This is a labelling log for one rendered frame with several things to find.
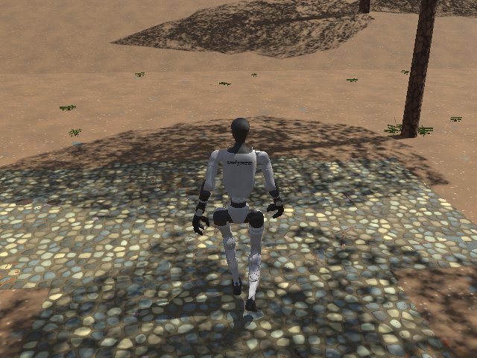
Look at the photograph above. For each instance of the left robot hand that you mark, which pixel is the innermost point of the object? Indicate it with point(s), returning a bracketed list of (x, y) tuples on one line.
[(196, 223)]

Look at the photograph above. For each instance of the robot right upper arm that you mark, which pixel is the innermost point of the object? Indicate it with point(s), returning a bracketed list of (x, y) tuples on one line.
[(263, 158)]

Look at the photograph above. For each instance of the robot left forearm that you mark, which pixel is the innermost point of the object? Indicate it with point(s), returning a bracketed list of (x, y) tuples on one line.
[(202, 201)]

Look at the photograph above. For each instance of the robot left upper arm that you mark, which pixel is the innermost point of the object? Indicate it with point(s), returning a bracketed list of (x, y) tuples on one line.
[(212, 168)]

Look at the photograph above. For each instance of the robot left thigh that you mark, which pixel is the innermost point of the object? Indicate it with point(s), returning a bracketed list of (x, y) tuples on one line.
[(220, 218)]

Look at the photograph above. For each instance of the right robot hand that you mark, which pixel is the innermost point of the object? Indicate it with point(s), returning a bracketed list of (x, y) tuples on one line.
[(280, 209)]

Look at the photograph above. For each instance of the humanoid robot torso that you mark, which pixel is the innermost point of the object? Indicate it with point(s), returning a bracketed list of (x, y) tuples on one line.
[(239, 171)]

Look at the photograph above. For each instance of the robot right forearm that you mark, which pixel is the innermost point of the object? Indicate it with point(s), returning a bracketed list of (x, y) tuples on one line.
[(275, 194)]

